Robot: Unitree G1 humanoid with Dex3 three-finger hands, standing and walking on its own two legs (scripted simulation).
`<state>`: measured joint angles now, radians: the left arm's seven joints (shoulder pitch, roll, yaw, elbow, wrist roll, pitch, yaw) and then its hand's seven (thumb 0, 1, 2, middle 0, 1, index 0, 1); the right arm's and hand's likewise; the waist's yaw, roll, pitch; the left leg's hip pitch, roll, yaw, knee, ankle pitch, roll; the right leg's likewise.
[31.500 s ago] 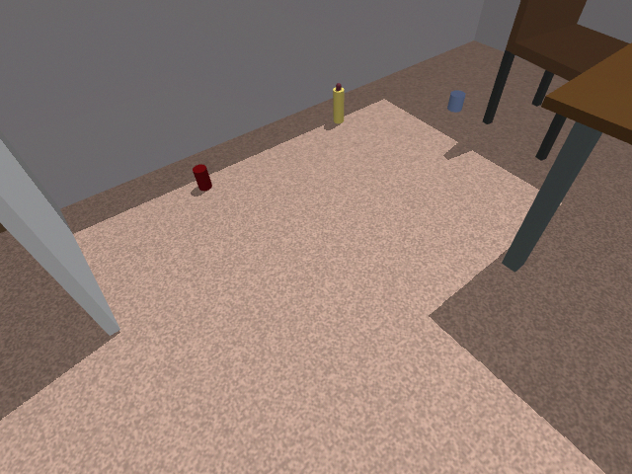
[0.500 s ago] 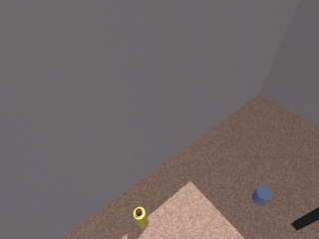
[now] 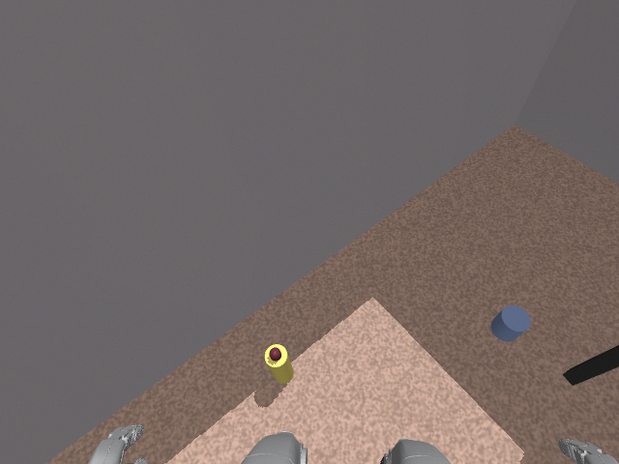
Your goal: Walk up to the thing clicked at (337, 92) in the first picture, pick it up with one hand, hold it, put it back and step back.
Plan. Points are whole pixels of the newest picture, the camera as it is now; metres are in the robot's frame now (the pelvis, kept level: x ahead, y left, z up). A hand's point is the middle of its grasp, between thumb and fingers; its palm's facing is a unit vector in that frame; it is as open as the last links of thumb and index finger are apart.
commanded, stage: step back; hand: left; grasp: from the side
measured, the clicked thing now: (279, 363) +0.40 +0.16 -0.64
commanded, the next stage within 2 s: none
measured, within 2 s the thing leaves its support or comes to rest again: neither
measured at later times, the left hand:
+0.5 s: hand out of the picture +0.02 +0.26 -0.15, palm faces -0.10 -0.91 -0.40, open 7.3 cm
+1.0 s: hand out of the picture -0.12 +0.31 -0.15, palm faces +0.00 -0.93 -0.38, open 7.4 cm
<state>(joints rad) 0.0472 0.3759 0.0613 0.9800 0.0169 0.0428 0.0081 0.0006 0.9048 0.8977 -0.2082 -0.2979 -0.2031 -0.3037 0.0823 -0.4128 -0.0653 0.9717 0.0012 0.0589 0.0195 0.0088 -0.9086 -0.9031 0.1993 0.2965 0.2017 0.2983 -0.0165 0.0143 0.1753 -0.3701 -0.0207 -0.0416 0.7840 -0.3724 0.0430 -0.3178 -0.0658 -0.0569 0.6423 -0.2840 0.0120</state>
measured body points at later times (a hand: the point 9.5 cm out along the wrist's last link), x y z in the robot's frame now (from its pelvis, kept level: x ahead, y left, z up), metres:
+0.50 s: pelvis -0.09 +0.00 -0.01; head -0.03 -0.02 +0.44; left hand +0.03 +0.31 -0.12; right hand -0.01 -0.31 -0.14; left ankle -0.02 +0.13 -0.71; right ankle -0.11 -0.11 -0.72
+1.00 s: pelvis -0.23 +0.04 +0.01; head -0.18 +0.06 +0.45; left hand -0.12 +0.35 -0.12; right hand -0.12 -0.27 -0.09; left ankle -0.18 +0.14 -0.72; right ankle -0.24 -0.11 -0.63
